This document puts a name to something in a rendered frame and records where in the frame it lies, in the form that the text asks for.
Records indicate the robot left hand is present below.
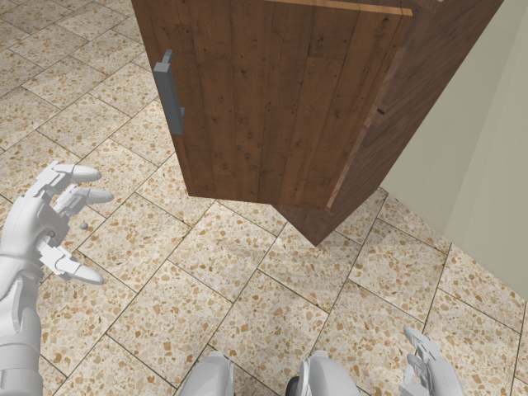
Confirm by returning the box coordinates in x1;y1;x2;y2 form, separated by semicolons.
0;160;115;285

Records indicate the robot right thigh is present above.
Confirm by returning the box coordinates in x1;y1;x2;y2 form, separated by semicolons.
299;356;361;396

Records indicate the robot right hand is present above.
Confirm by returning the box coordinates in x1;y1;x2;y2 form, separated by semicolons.
399;326;465;396

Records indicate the handle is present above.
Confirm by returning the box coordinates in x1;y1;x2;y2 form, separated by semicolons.
153;49;186;134

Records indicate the robot left thigh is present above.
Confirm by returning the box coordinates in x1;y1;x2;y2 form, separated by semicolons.
178;356;235;396

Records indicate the left robot forearm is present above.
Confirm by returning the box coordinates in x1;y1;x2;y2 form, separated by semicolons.
0;255;45;396

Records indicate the cupboard door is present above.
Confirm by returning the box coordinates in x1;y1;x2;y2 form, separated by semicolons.
131;0;413;210

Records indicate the robot thigh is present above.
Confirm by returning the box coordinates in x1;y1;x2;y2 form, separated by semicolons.
299;356;361;396
178;356;235;396

